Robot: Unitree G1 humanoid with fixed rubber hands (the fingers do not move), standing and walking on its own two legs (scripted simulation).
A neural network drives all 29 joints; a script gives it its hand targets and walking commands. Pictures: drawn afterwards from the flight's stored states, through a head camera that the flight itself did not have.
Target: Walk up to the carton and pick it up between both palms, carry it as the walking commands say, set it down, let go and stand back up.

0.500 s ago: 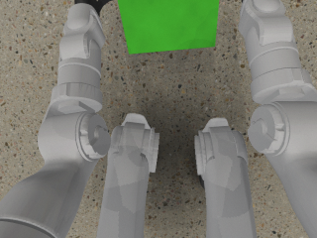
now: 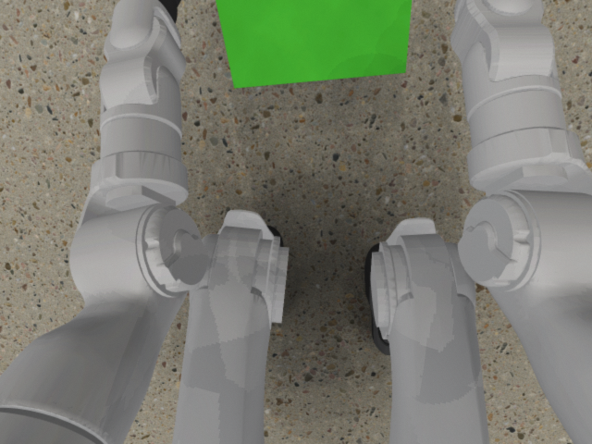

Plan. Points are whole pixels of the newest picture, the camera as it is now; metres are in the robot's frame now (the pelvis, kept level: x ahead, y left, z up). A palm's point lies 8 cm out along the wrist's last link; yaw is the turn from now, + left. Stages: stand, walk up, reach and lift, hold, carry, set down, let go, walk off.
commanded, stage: set down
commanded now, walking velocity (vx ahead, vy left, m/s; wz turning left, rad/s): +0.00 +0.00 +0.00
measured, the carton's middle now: out of the picture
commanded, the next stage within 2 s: none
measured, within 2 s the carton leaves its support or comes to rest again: rests again in 1.30 s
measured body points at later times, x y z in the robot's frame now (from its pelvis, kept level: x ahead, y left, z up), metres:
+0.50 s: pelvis +0.01 +0.00 +0.00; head +0.38 -0.01 +0.25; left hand +0.56 +0.19 -0.16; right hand +0.58 -0.12 -0.17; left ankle +0.10 +0.13 -0.34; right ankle +0.08 -0.11 -0.34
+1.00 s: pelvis +0.01 +0.00 -0.01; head +0.38 -0.01 +0.24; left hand +0.56 +0.19 -0.18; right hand +0.58 -0.12 -0.18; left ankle +0.10 +0.13 -0.34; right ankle +0.08 -0.11 -0.34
